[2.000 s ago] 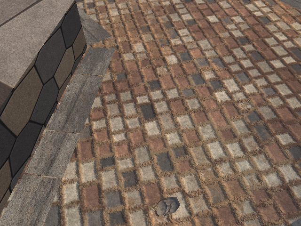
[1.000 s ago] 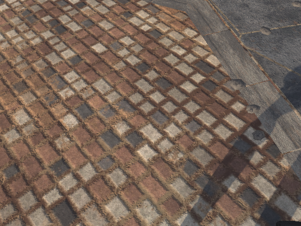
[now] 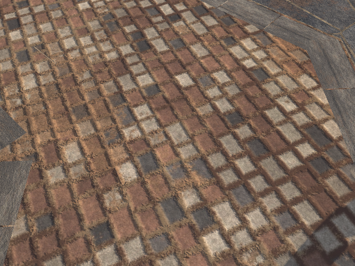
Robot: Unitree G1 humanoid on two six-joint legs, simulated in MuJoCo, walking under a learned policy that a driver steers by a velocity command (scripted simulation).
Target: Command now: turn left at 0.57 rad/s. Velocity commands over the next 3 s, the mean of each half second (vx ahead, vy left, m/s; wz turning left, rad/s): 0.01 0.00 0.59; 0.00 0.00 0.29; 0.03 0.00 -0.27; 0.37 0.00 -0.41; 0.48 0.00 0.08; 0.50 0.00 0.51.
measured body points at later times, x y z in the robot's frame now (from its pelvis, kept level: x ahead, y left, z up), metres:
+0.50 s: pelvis +0.00 +0.04 +0.00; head +0.04 +0.06 +0.45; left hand +0.09 +0.35 -0.10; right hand +0.24 -0.20 -0.08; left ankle +0.00 +0.13 -0.74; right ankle +0.07 -0.11 -0.71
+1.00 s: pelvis +0.00 +0.03 +0.00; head +0.02 +0.05 +0.44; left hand +0.01 +0.32 -0.12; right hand +0.23 -0.15 -0.11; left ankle -0.07 +0.14 -0.74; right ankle +0.06 -0.09 -0.74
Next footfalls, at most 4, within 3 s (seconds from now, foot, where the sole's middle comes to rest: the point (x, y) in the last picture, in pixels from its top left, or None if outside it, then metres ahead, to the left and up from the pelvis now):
0.10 left None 0.04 0.14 -0.78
0.60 right None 0.10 -0.07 -0.78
0.92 left None -0.03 0.16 -0.78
1.42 right None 0.07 -0.07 -0.78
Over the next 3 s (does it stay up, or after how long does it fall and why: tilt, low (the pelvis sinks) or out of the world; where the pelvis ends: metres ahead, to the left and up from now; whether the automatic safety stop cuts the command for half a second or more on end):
stays up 0.76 0.12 -0.03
